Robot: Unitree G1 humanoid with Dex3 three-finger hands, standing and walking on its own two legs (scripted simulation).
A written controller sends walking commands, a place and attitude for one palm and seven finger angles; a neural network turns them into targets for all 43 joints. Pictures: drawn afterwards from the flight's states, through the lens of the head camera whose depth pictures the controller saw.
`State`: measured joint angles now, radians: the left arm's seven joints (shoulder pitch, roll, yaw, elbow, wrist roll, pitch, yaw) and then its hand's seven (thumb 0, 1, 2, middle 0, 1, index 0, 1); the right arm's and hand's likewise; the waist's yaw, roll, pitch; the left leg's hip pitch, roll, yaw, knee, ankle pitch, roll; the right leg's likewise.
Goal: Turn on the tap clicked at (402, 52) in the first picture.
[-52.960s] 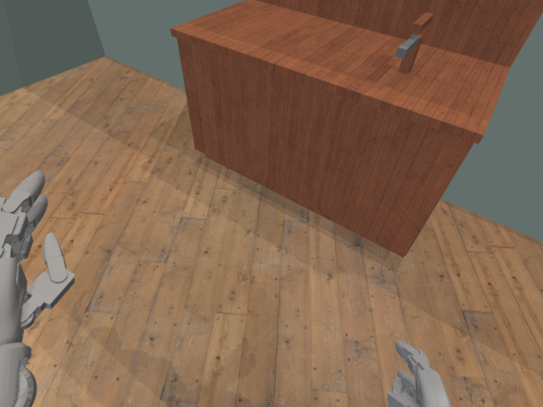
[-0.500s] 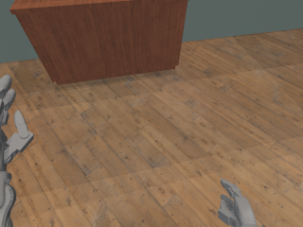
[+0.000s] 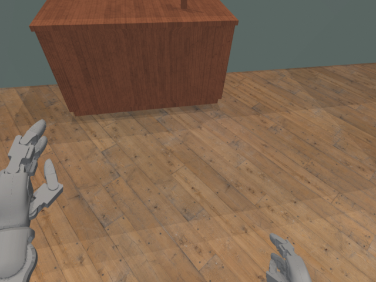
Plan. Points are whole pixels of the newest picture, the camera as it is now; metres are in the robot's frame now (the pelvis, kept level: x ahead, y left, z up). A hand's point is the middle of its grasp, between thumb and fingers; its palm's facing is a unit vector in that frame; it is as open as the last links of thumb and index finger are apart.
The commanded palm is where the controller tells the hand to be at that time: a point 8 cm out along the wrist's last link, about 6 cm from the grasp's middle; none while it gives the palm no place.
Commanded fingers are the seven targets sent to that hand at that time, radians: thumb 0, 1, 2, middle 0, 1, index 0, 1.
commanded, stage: come to a stop and stand still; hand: left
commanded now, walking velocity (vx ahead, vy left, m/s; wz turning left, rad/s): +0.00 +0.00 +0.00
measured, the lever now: out of the picture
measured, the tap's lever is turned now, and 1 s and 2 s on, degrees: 53 53 53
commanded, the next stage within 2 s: look again from close up in 0.12 s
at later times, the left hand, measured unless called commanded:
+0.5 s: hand (59, 168) +0.25 +0.26 +0.15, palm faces +0.38 -0.85 -0.37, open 7.4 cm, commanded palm +0.19 +0.29 +0.17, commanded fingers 0.00 0.90 0.90 -0.20 -0.30 -0.20 -0.30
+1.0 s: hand (101, 150) +0.30 +0.20 +0.15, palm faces +0.37 -0.87 -0.32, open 7.4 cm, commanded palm +0.23 +0.24 +0.17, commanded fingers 0.00 0.90 0.90 -0.20 -0.30 -0.20 -0.30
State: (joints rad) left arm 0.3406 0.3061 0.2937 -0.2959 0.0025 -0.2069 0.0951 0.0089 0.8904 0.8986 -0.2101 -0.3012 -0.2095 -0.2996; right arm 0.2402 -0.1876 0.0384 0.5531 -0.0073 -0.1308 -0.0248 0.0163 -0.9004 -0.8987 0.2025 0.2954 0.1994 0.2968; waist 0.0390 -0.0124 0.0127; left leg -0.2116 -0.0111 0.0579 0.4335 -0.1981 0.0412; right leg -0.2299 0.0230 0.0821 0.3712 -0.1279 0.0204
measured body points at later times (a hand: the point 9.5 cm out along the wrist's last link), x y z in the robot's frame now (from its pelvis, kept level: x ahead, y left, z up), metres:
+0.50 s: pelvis +0.04 +0.00 +0.00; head +0.06 +0.03 +0.45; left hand +0.23 +0.30 +0.17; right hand +0.23 -0.21 -0.06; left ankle +0.03 +0.09 -0.74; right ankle +0.06 -0.13 -0.74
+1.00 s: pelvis +0.06 -0.03 -0.02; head +0.07 -0.02 +0.43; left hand +0.27 +0.24 +0.17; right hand +0.21 -0.25 -0.10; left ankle +0.02 +0.08 -0.70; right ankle +0.05 -0.11 -0.74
